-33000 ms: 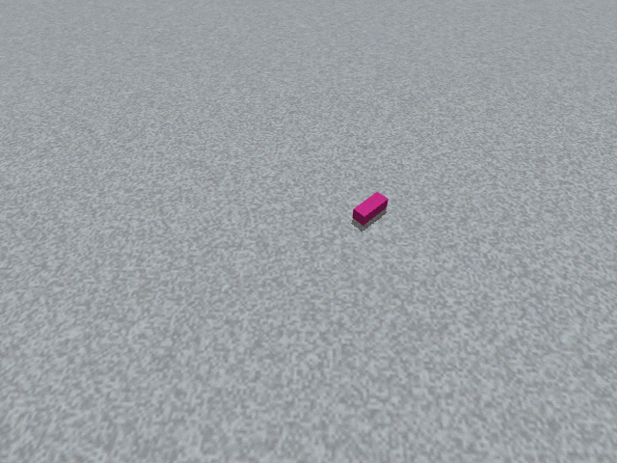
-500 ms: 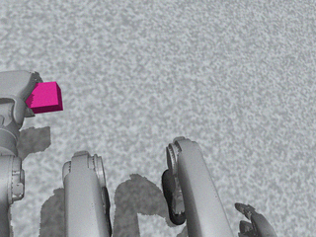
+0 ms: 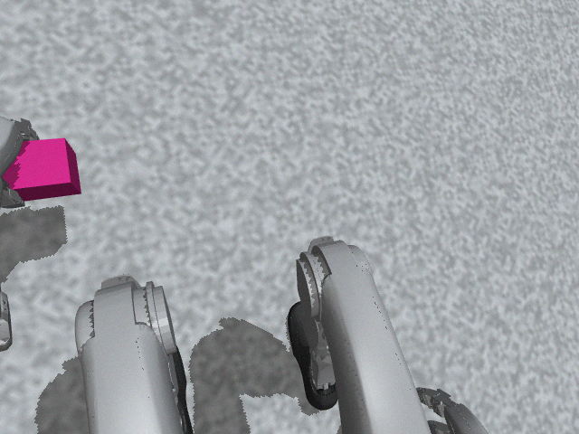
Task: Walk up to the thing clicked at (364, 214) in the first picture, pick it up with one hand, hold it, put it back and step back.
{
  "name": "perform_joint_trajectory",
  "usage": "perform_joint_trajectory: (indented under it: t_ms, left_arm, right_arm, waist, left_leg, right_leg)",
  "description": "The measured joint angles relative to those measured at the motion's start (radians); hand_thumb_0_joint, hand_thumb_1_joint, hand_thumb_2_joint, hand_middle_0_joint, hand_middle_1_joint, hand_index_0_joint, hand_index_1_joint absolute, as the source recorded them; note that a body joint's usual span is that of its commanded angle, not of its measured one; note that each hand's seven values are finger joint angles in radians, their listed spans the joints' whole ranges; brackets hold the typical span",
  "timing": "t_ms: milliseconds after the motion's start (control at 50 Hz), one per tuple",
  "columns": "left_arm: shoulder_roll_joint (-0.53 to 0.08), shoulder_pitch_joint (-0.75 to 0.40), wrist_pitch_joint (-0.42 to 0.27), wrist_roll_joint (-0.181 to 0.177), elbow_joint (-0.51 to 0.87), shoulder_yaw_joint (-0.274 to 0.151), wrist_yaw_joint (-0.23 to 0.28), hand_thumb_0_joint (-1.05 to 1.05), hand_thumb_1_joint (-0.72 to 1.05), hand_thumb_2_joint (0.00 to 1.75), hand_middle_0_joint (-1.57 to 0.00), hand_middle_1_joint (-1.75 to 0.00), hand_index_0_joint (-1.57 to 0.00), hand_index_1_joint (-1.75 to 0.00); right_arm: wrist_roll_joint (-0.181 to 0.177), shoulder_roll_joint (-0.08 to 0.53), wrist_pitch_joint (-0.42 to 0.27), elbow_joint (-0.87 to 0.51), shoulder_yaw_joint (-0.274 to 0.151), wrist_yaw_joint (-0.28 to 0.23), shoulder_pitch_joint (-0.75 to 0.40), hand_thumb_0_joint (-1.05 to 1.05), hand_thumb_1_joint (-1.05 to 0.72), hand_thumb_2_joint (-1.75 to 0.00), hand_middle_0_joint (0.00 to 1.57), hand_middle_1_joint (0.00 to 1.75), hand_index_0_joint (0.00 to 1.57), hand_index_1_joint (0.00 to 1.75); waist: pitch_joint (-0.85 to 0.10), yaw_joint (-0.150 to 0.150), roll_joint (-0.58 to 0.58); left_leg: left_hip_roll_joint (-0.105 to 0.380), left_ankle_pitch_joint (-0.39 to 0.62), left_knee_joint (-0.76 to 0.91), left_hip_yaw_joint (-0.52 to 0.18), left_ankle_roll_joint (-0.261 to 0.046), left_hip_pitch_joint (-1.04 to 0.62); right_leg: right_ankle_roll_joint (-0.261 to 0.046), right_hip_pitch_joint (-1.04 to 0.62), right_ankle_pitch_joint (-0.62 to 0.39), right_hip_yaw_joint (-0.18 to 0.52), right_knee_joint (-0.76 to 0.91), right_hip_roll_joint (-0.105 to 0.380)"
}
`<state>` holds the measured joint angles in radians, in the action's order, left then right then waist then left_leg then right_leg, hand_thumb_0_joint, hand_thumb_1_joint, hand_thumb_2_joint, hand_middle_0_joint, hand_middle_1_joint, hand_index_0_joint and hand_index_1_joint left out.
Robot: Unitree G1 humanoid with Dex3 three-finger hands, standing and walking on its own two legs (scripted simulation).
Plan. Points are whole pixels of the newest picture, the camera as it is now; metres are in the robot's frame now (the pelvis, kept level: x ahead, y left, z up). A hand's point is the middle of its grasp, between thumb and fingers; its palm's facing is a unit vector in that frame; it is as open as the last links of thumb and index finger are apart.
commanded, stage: crouch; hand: left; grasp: from above
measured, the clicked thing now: (6, 174) +0.48 +0.32 -0.20
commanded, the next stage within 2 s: lower in 0.04 s
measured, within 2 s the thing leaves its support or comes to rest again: rests again in 1.46 s
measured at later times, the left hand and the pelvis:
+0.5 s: hand (17, 182) +0.48 +0.32 -0.22, palm faces -0.47 -0.08 -0.88, open 9.3 cm; pelvis +0.01 +0.00 -0.03, yaw -2 degrees
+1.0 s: hand (34, 184) +0.48 +0.31 -0.26, palm faces -0.45 -0.10 -0.89, open 9.3 cm; pelvis +0.01 +0.00 -0.04, yaw -4 degrees
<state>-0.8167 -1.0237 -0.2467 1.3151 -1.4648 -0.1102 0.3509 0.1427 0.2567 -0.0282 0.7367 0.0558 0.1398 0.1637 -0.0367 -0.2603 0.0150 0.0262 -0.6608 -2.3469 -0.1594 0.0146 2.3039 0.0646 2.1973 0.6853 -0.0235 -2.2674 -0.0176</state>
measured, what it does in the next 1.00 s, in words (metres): stands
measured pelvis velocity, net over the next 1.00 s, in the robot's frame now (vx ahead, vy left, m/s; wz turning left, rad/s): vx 0.01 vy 0.00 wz -0.07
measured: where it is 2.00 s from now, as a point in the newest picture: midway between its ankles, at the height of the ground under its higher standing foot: (247, 393)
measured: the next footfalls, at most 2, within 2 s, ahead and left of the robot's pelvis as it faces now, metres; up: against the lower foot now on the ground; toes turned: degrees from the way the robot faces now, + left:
none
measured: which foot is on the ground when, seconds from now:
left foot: down 0.00-1.00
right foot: down 0.00-1.00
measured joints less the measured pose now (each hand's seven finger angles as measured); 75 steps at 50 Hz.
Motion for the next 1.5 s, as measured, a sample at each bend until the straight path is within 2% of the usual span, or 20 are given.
perform_joint_trajectory:
  t_ms: [360,520,660,840,1000,1500]
  left_arm:
    - [-0.062,-0.021,-0.014,-0.001,-0.045,-0.010,0.005,0.01,0.13,0.33,-0.76,-0.43,-0.80,-0.38]
    - [-0.094,-0.012,-0.043,0.020,-0.055,-0.036,0.039,0.01,0.13,0.33,-0.77,-0.42,-0.81,-0.37]
    - [-0.120,-0.015,-0.041,0.032,-0.069,-0.045,0.069,0.01,0.13,0.33,-0.77,-0.42,-0.81,-0.36]
    - [-0.144,-0.021,-0.029,0.024,-0.103,-0.046,0.094,0.01,0.14,0.33,-0.76,-0.42,-0.80,-0.36]
    - [-0.166,-0.013,-0.034,0.030,-0.116,-0.066,0.120,0.01,0.13,0.33,-0.77,-0.42,-0.81,-0.36]
    - [-0.223,-0.024,-0.024,0.023,-0.187,-0.033,0.178,0.00,0.14,0.33,-0.77,-0.42,-0.80,-0.36]
  right_arm:
    - [0.017,0.016,-0.003,-0.021,0.046,0.006,-0.023,0.00,-0.91,-0.89,0.20,0.30,0.20,0.30]
    - [0.034,0.022,-0.003,-0.026,0.064,0.011,-0.034,0.00,-0.91,-0.89,0.20,0.30,0.20,0.30]
    - [0.049,0.025,-0.015,-0.029,0.076,0.016,-0.042,0.00,-0.91,-0.89,0.20,0.30,0.20,0.30]
    - [0.064,0.027,-0.032,-0.034,0.105,0.025,-0.048,0.00,-0.90,-0.89,0.20,0.30,0.20,0.30]
    - [0.076,0.037,-0.043,-0.047,0.130,0.030,-0.053,0.00,-0.90,-0.89,0.20,0.30,0.20,0.30]
    - [0.110,0.049,-0.093,-0.063,0.195,0.043,-0.079,0.00,-0.90,-0.89,0.20,0.30,0.20,0.30]
  waist:
    - [0.042,-0.025,0.020]
    - [0.071,-0.032,0.040]
    - [0.095,-0.041,0.051]
    - [0.113,-0.059,0.063]
    - [0.134,-0.073,0.079]
    - [0.163,-0.096,0.111]
  left_leg:
    - [-0.007,-0.016,-0.071,-0.030,0.009,0.045]
    - [-0.009,-0.023,-0.109,-0.047,0.014,0.062]
    - [-0.010,-0.029,-0.134,-0.059,0.015,0.074]
    - [-0.007,-0.042,-0.152,-0.074,0.015,0.077]
    - [-0.007,-0.044,-0.169,-0.090,0.016,0.075]
    - [-0.003,-0.053,-0.201,-0.116,0.007,0.074]
  right_leg:
    - [0.010,0.037,0.013,-0.017,-0.059,-0.007]
    - [0.010,0.051,0.015,-0.026,-0.088,-0.013]
    - [0.011,0.059,0.017,-0.033,-0.105,-0.018]
    - [0.014,0.059,0.021,-0.043,-0.111,-0.025]
    - [0.010,0.053,0.016,-0.056,-0.117,-0.030]
    - [0.013,0.040,0.009,-0.076,-0.120,-0.043]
